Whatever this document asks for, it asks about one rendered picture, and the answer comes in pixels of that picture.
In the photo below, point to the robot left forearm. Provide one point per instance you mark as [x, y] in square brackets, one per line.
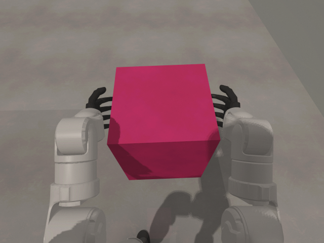
[76, 151]

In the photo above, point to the robot left hand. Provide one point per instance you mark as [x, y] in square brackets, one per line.
[95, 103]

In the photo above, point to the robot right forearm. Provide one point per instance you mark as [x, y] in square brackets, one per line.
[252, 157]

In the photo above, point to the right robot upper arm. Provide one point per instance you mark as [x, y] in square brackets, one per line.
[250, 224]

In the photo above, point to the robot right hand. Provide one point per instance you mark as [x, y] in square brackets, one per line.
[230, 102]

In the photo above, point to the carton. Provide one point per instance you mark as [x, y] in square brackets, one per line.
[162, 122]

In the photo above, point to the left robot foot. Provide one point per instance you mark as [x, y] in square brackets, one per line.
[143, 236]

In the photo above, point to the left robot upper arm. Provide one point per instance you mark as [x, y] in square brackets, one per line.
[77, 225]

